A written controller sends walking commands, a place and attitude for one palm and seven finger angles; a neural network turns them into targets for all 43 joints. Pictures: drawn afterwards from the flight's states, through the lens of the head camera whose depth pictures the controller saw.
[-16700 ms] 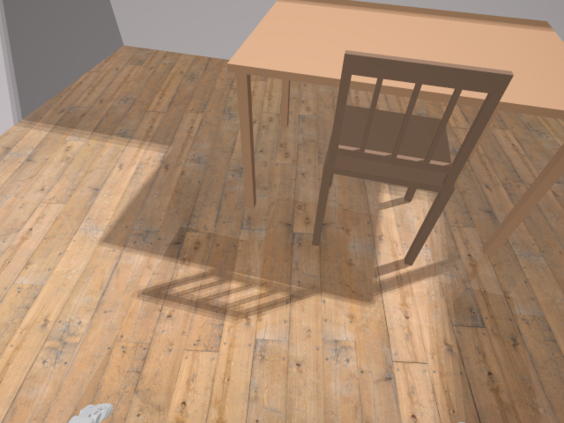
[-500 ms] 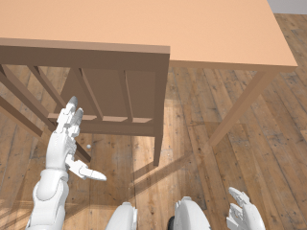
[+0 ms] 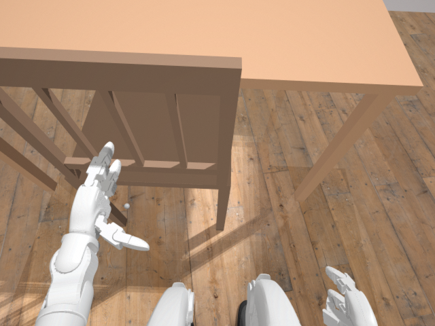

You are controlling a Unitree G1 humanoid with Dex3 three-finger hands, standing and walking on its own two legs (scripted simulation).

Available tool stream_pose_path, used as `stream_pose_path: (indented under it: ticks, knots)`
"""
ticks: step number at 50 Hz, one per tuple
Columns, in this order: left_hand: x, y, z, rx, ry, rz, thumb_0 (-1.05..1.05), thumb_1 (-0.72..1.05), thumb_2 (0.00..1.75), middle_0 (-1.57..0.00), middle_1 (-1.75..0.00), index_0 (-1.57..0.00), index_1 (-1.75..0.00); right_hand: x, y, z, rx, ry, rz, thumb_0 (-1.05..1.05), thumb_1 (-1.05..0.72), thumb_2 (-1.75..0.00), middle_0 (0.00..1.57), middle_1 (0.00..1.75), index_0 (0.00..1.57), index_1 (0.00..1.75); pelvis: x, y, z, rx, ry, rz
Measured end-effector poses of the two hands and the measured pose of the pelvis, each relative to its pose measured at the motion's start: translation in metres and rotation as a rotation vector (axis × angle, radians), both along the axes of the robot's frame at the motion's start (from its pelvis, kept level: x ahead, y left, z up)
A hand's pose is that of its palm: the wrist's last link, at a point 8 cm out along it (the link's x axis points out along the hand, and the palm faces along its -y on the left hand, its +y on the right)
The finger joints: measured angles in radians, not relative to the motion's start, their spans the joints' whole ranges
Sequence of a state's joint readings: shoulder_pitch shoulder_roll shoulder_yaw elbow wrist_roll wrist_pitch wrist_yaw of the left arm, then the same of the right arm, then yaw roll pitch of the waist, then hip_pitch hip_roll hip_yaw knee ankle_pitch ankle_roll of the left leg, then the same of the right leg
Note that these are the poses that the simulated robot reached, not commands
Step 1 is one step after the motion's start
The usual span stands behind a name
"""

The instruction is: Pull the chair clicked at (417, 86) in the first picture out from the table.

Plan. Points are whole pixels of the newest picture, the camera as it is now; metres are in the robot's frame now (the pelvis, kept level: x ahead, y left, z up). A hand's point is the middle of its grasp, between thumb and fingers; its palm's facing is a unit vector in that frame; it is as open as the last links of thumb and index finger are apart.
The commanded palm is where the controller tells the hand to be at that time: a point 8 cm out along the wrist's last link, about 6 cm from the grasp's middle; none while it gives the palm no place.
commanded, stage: aim the fingers beside a spindle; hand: left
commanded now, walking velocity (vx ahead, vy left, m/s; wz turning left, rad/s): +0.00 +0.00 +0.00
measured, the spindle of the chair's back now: (126, 132) +0.47 +0.19 +0.02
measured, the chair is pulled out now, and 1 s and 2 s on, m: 0.00 0.00 0.00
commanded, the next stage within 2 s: none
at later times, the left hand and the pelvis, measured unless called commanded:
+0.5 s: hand (124, 202) +0.32 +0.16 +0.04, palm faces -0.05 -1.00 -0.05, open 16.9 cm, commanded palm +0.30 +0.22 +0.03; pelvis +0.01 +0.01 +0.00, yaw +0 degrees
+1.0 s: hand (126, 213) +0.31 +0.17 +0.00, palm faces -0.07 -1.00 +0.00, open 16.9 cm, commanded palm +0.30 +0.23 +0.03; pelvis +0.01 +0.01 +0.00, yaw +0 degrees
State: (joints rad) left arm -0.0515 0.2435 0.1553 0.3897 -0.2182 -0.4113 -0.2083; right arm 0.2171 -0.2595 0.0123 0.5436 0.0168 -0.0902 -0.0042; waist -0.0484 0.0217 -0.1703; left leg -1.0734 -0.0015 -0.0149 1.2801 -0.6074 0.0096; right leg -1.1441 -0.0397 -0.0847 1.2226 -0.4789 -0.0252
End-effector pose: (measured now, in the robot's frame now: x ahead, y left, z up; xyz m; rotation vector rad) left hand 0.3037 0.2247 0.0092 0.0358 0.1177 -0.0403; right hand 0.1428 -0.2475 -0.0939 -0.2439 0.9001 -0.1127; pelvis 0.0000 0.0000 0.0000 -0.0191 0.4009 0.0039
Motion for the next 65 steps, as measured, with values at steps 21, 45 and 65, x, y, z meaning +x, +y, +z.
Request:
stream_pose_path:
  ticks: [21, 45, 65]
  knots:
    - [-0.013, -0.007, 0.017, -0.013, -0.071, -0.024, -0.01, -0.5, 0.3, -0.06, -0.08, -0.06, -0.07, 0.016, 0.017, 0.009, -0.002, -0.022, 0.018, 0.01, -0.91, -0.9, 0.2, 0.3, 0.2, 0.3, 0.006, 0.012, 0.004, -0.013, -0.006, 0.002]
    - [-0.004, 0.017, 0.025, 0.022, -0.09, 0.035, -0.01, -0.5, 0.3, -0.06, -0.08, -0.06, -0.08, 0.014, 0.016, 0.009, 0.007, 0.004, 0.024, 0.01, -0.91, -0.9, 0.2, 0.3, 0.2, 0.3, 0.01, 0.01, 0.006, -0.015, -0.004, 0.007]
    - [-0.007, 0.014, -0.006, -0.014, 0.034, 0.015, -0.01, -0.5, 0.3, -0.06, -0.08, -0.06, -0.07, 0.014, 0.017, 0.007, 0.009, -0.019, 0.023, 0.01, -0.91, -0.9, 0.2, 0.3, 0.2, 0.3, 0.003, 0.01, 0.001, -0.016, -0.004, 0.005]
